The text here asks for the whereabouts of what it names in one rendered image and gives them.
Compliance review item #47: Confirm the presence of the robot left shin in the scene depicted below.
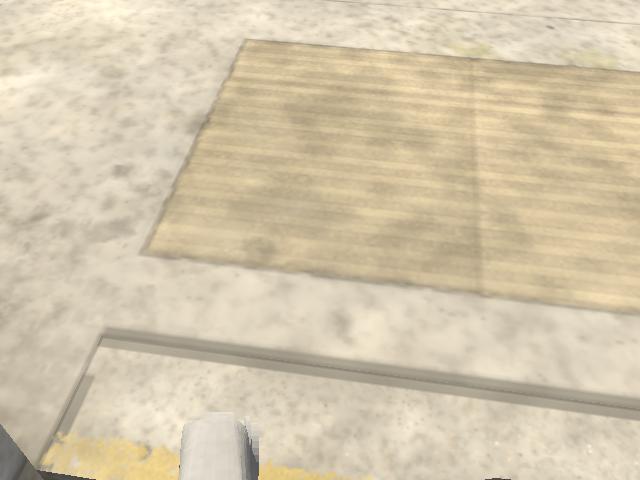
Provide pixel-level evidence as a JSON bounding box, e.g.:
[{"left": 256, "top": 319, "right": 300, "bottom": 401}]
[{"left": 179, "top": 420, "right": 197, "bottom": 470}]

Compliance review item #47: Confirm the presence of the robot left thigh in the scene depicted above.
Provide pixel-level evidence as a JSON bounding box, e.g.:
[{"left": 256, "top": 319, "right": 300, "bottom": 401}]
[{"left": 178, "top": 412, "right": 259, "bottom": 480}]

